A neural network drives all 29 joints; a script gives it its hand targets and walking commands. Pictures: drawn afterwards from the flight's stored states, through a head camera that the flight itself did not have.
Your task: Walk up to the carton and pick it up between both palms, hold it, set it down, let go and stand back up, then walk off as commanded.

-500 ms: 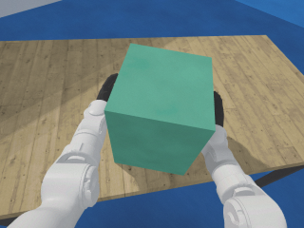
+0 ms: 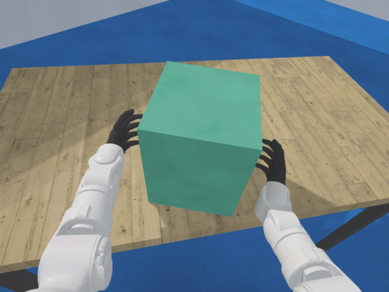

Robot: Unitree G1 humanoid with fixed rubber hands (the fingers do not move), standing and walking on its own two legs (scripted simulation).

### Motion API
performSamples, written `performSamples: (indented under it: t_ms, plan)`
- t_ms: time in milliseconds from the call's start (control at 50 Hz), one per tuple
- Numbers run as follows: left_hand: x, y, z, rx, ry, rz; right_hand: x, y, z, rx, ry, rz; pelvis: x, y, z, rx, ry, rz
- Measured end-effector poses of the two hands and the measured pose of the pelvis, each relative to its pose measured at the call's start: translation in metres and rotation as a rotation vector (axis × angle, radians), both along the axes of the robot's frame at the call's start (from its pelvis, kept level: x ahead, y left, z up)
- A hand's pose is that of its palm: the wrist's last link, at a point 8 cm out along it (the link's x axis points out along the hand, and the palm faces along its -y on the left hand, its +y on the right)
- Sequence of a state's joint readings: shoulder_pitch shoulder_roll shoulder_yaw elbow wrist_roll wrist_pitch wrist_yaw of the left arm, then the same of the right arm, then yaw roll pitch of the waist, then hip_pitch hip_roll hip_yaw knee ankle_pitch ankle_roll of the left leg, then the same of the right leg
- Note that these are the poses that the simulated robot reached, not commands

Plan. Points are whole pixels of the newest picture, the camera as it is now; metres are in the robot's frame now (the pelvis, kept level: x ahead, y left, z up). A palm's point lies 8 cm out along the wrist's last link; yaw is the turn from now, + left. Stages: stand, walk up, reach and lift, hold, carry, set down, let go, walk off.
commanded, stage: set down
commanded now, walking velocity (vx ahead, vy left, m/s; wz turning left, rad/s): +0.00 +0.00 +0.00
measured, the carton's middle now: (200, 142) +0.43 -0.02 +0.06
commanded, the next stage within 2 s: none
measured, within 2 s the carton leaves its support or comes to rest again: neither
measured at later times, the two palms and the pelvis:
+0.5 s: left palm (99, 166) +0.38 +0.19 +0.06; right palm (284, 200) +0.28 -0.17 +0.05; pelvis -0.02 +0.00 +0.00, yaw +0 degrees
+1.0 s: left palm (69, 209) +0.29 +0.24 +0.05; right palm (295, 238) +0.21 -0.16 +0.05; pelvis -0.02 +0.00 +0.00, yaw +0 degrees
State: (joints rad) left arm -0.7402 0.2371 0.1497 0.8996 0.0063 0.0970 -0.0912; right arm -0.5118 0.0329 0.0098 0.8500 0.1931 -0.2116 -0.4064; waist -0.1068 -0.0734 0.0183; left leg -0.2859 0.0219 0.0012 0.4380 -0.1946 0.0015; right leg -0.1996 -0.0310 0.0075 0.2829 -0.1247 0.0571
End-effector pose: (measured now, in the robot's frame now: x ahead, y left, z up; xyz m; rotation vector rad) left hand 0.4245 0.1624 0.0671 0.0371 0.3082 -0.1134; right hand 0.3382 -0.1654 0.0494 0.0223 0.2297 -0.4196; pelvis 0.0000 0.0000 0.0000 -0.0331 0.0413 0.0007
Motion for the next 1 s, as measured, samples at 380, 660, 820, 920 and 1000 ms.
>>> performSamples:
  t_ms: [380,660,820,920,1000]
  plan:
    - [-0.037,0.023,0.002,0.001,-0.009,-0.007,-0.039,0.001,0.005,0.021,0.003,-0.005,-0.019,0.001,-0.001,-0.002,-0.031,0.001]
    - [-0.078,0.044,-0.015,0.041,0.005,-0.008,-0.079,-0.001,0.002,0.055,-0.016,-0.023,-0.020,0.001,-0.001,-0.002,-0.050,0.002]
    - [-0.112,0.058,-0.022,0.024,0.019,0.016,-0.107,-0.001,-0.001,0.068,0.028,-0.031,-0.023,0.001,-0.001,-0.002,-0.068,0.002]
    - [-0.127,0.067,-0.020,0.026,0.012,0.025,-0.118,0.001,0.002,0.077,0.045,-0.028,-0.024,0.001,-0.001,-0.002,-0.075,0.002]
    - [-0.135,0.073,-0.017,0.033,0.012,0.025,-0.127,0.001,0.002,0.083,0.064,-0.030,-0.024,0.001,-0.001,-0.002,-0.077,0.002]
